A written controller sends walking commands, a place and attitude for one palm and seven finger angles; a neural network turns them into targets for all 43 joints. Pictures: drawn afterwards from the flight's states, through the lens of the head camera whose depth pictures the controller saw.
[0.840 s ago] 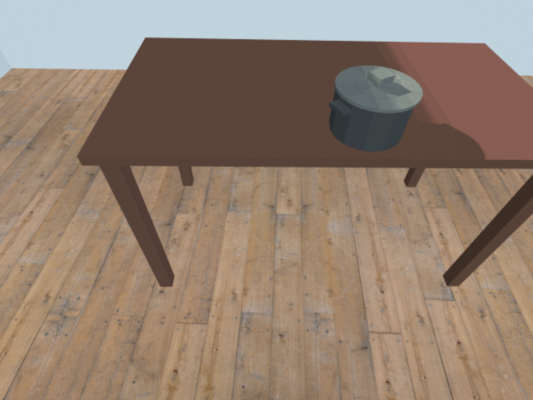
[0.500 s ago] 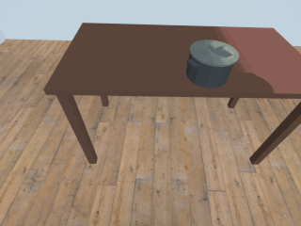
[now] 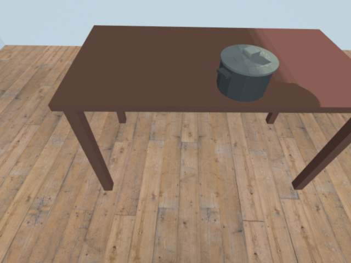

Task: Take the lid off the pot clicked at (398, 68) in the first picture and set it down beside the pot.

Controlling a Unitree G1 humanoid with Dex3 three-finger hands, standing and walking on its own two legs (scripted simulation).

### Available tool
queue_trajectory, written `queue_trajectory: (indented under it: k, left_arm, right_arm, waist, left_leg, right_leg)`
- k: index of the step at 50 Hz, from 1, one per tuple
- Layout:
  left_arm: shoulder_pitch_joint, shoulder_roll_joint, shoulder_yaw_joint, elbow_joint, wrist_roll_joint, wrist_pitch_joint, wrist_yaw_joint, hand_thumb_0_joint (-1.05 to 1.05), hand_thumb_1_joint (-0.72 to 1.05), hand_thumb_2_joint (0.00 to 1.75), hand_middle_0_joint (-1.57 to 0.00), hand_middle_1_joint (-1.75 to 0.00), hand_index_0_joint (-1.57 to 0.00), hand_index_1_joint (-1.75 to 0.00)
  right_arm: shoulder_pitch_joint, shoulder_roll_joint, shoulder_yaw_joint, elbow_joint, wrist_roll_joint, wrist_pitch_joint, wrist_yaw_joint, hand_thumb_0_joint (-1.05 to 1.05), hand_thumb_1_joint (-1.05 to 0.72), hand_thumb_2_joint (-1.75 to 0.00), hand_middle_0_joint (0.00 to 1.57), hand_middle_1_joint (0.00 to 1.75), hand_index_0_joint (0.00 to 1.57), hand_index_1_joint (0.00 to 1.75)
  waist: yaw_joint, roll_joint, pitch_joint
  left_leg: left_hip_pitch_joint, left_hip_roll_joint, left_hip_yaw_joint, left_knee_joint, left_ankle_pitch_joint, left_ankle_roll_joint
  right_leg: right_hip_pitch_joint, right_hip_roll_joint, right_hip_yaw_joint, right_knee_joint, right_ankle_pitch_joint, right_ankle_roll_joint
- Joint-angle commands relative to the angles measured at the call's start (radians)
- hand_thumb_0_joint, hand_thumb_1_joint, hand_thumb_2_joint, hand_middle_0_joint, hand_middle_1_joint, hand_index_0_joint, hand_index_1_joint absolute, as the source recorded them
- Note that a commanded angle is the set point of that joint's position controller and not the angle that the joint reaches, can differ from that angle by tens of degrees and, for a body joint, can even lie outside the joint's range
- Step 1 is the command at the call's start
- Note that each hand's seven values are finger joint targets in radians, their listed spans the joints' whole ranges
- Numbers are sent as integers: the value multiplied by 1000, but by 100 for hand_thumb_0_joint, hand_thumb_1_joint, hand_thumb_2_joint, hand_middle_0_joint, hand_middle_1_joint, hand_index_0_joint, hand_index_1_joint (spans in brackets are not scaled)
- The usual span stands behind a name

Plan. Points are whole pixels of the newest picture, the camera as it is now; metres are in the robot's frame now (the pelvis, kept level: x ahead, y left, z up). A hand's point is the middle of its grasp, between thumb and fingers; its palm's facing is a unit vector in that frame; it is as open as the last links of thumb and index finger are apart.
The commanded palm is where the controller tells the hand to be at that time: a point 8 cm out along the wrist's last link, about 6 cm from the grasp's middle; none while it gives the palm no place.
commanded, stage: walk to a spot facing it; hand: left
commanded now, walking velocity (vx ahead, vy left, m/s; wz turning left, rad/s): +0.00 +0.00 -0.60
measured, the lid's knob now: (251, 52) +0.77 -0.21 +0.11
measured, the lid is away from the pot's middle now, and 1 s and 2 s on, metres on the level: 0.00 0.00 0.00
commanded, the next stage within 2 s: none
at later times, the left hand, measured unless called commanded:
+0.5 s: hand out of the picture +0.05 +0.15 -0.16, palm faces -0.15 -0.95 -0.26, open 7.3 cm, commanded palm none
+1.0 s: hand (111, 243) +0.20 +0.19 -0.17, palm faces -0.47 -0.85 -0.22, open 7.4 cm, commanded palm none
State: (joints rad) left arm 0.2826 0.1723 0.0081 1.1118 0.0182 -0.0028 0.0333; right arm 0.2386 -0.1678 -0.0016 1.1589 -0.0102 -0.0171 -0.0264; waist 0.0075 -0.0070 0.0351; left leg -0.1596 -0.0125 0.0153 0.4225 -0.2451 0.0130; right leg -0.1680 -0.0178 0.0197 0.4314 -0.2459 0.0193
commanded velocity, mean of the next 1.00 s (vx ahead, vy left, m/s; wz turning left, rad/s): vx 0.00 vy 0.00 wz -0.60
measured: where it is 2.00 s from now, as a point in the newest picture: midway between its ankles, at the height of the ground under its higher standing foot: outside the picture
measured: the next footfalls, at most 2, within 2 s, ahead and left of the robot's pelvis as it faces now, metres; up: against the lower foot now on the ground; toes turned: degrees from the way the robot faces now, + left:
left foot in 0.80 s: +0.09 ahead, +0.11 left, +0.00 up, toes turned -26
right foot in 1.26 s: -0.05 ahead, -0.10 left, +0.00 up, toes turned -47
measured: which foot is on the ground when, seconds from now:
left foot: down 0.00-0.26, up 0.28-0.78, down 0.80-1.00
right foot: down 0.00-0.78, up 0.80-1.00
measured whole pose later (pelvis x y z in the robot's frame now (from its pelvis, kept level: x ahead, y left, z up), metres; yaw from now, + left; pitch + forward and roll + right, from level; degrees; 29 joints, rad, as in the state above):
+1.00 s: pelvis +0.02 +0.03 +0.00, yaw -33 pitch +1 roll -1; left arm 0.21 0.31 0.11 0.90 0.03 0.07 -0.03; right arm 0.21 -0.17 -0.01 0.89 -0.02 0.00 -0.03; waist 0.03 -0.07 0.07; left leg -0.19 0.04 0.11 0.44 -0.27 0.03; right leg -0.53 0.00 0.06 1.15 -0.36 0.08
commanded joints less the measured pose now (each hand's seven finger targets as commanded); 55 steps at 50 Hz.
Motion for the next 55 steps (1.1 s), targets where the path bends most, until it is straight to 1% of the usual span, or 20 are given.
queue_trajectory:
  k: [1, 8, 11, 12, 13, 14, 15, 17, 19, 23, 31, 35, 37, 38, 39, 40, 41, 43, 46, 55]
  left_arm:
    - [41, 120, 38, -60, -2, 12, -1, 0, 90, 90, -20, -30, -20, -30]
    - [44, 95, 68, -133, 5, 39, -27, 0, 90, 90, -20, -30, -20, -30]
    - [100, 89, 78, -141, 7, 38, -37, 0, 90, 90, -20, -30, -20, -30]
    - [149, 113, 84, -129, 12, 28, -35, 0, 90, 90, -20, -30, -20, -30]
    - [166, 224, 103, -132, 22, 13, -20, 0, 90, 90, -20, -30, -20, -30]
    - [200, 239, 106, -132, 3, 15, -9, 0, 90, 90, -20, -30, -20, -30]
    - [168, 220, 105, -137, -1, 14, -2, 0, 90, 90, -20, -30, -20, -30]
    - [62, 181, 99, -173, -4, 15, -4, 0, 90, 90, -20, -30, -20, -30]
    - [51, 176, 100, -193, -3, 8, -4, 0, 90, 90, -20, -30, -20, -30]
    - [99, 196, 106, -197, -4, 6, -8, 0, 90, 90, -20, -30, -20, -30]
    - [68, 217, 117, -241, 5, 19, -13, 0, 90, 90, -20, -30, -20, -30]
    - [1, 239, 125, -272, 6, 27, -13, 0, 90, 90, -20, -30, -20, -30]
    - [-42, 241, 126, -284, 0, 31, -17, 0, 90, 90, -20, -30, -20, -30]
    - [-54, 217, 120, -297, -3, 34, -20, 0, 90, 90, -20, -30, -20, -30]
    - [-40, 154, 112, -318, -11, 37, -30, 0, 90, 90, -20, -30, -20, -30]
    - [-48, 158, 112, -326, 2, 32, -36, 0, 90, 90, -20, -30, -20, -30]
    - [-55, 182, 118, -322, 13, 33, -40, 0, 90, 90, -20, -30, -20, -30]
    - [-6, 182, 121, -273, 16, 42, -49, 0, 90, 90, -20, -30, -20, -30]
    - [-8, 160, 104, -263, 7, 52, -63, 0, 90, 90, -20, -30, -20, -30]
    - [-176, 122, 72, -314, 0, 59, -69, 0, 90, 90, -20, -30, -20, -30]
  right_arm:
    - [64, -132, -40, -55, 1, 4, -20, 0, -90, -90, 20, 30, 20, 30]
    - [19, -194, -81, -140, -4, 8, -22, 0, -90, -90, 20, 30, 20, 30]
    - [-42, -190, -85, -173, -9, 11, -18, 0, -90, -90, 20, 30, 20, 30]
    - [-56, -177, -85, -182, -7, 15, -16, 0, -90, -90, 20, 30, 20, 30]
    - [-32, -108, -74, -212, 0, 19, -13, 0, -90, -90, 20, 30, 20, 30]
    - [-101, -102, -67, -240, -4, 23, -15, 0, -90, -90, 20, 30, 20, 30]
    - [-89, -114, -71, -235, -1, 29, -17, 0, -90, -90, 20, 30, 20, 30]
    - [-84, -121, -75, -223, -3, 28, -10, 0, -90, -90, 20, 30, 20, 30]
    - [-83, -110, -72, -224, -8, 28, -5, 0, -90, -90, 20, 30, 20, 30]
    - [-120, -113, -75, -253, -4, 33, -7, 0, -90, -90, 20, 30, 20, 30]
    - [-189, -126, -74, -324, 3, 30, -10, 0, -90, -90, 20, 30, 20, 30]
    - [-132, -128, -74, -338, 14, 22, -15, 0, -90, -90, 20, 30, 20, 30]
    - [-45, -137, -76, -321, 16, 14, -20, 0, -90, -90, 20, 30, 20, 30]
    - [8, -168, -81, -312, 15, 9, -23, 0, -90, -90, 20, 30, 20, 30]
    - [18, -261, -95, -325, 1, 1, -24, 0, -90, -90, 20, 30, 20, 30]
    - [3, -297, -99, -343, -3, 7, -21, 0, -90, -90, 20, 30, 20, 30]
    - [-25, -268, -85, -359, -13, 11, -20, 0, -90, -90, 20, 30, 20, 30]
    - [-91, -186, -53, -366, -12, 2, -24, 0, -90, -90, 20, 30, 20, 30]
    - [-61, -180, -47, -359, -10, -5, -23, 0, -90, -90, 20, 30, 20, 30]
    - [102, -225, -77, -287, -13, 0, -13, 0, -90, -90, 20, 30, 20, 30]
  waist:
    - [-16, 20, 23]
    - [2, 157, 29]
    - [47, 129, 42]
    - [72, 12, 25]
    - [56, -313, -4]
    - [85, -268, 6]
    - [53, -208, -12]
    - [15, -112, 13]
    - [13, -65, -18]
    - [36, -79, -88]
    - [45, -129, -74]
    - [17, -152, -98]
    - [-24, -149, -122]
    - [-47, -101, -133]
    - [-49, 172, -137]
    - [-32, 258, -75]
    - [-23, 165, -24]
    - [27, 167, -11]
    - [23, 171, -43]
    - [-57, 182, -39]
  left_leg:
    - [9, 150, -61, -26, 138, 22]
    - [-35, 331, -135, -111, 50, 132]
    - [-133, 318, -38, 11, 95, 104]
    - [-177, 234, 36, 188, 51, 46]
    - [-365, 84, 149, 443, -219, -36]
    - [-409, 47, 45, 595, -353, -45]
    - [-401, 72, -31, 664, -301, -40]
    - [-418, 97, -46, 712, -199, -50]
    - [-402, 95, -35, 681, -156, -66]
    - [-405, 75, -35, 616, -128, -85]
    - [-334, 42, -43, 462, -165, -84]
    - [-190, 14, -44, 265, -165, -63]
    - [-25, 1, -37, 53, -39, -52]
    - [130, 68, -85, -34, 17, -32]
    - [229, 305, -337, -158, 20, 38]
    - [151, 480, -469, -178, 138, 128]
    - [47, 480, -438, -168, 186, 174]
    - [-25, 350, -245, -138, 322, 127]
    - [41, 262, -58, -105, 452, 101]
    - [130, 340, 35, -60, 550, 136]
  right_leg:
    - [-104, -58, 88, 18, 178, -45]
    - [-213, 17, 0, 326, -172, -18]
    - [-106, -11, 0, 227, -122, -22]
    - [-38, -28, 75, 50, 44, -41]
    - [54, -254, 434, -103, 218, -119]
    - [40, -337, 528, -144, 426, -198]
    - [33, -297, 482, -135, 381, -216]
    - [6, -234, 403, -123, 297, -222]
    - [26, -202, 360, -99, 376, -215]
    - [129, -168, 356, -65, 493, -205]
    - [74, -148, 446, -61, 455, -215]
    - [9, -133, 489, -27, 497, -196]
    - [-66, -79, 469, 33, 436, -136]
    - [-201, -14, 406, 105, 267, -90]
    - [-385, 118, 257, 268, -67, -30]
    - [-468, 109, 101, 491, -329, 19]
    - [-461, 47, 114, 637, -301, 30]
    - [-418, 32, 97, 754, -188, 40]
    - [-425, 18, 49, 795, -104, 57]
    - [-332, -34, -62, 407, -176, 49]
